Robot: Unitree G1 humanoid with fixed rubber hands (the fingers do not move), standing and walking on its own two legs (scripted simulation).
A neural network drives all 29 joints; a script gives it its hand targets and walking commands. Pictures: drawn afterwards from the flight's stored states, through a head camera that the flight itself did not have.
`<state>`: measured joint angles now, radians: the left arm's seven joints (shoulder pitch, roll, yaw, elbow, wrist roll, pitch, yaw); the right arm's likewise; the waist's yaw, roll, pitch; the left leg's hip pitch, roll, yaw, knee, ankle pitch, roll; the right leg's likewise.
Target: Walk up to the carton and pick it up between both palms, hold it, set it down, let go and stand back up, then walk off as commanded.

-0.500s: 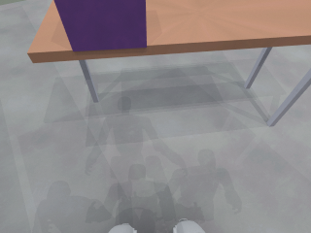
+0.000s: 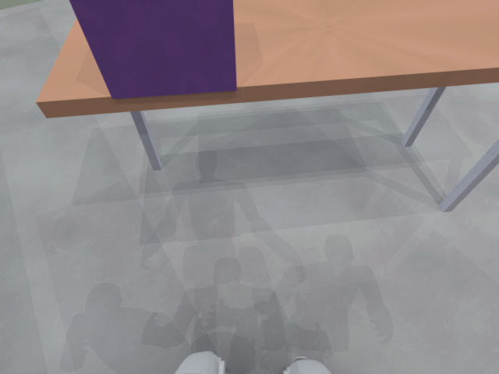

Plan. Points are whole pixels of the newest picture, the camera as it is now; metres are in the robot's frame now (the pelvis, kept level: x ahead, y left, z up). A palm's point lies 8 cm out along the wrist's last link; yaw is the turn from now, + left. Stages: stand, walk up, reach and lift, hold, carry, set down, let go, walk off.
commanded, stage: walk up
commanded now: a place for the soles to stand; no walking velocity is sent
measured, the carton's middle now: (167, 21) +0.78 +0.20 +0.15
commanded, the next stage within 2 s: none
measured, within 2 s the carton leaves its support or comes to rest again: neither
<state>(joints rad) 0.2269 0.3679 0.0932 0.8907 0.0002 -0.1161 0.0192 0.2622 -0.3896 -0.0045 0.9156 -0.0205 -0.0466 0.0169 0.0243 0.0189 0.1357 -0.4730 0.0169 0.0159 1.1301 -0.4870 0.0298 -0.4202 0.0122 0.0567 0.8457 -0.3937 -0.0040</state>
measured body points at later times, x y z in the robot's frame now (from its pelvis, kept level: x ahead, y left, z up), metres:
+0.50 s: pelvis +0.10 +0.03 +0.00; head +0.14 +0.03 +0.44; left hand +0.19 +0.35 -0.11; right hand +0.17 -0.28 -0.12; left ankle +0.08 +0.15 -0.67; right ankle +0.13 -0.10 -0.70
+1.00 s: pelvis +0.19 +0.08 -0.01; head +0.23 +0.08 +0.43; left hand +0.27 +0.39 -0.12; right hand +0.29 -0.23 -0.12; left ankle +0.20 +0.20 -0.70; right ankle +0.24 -0.06 -0.70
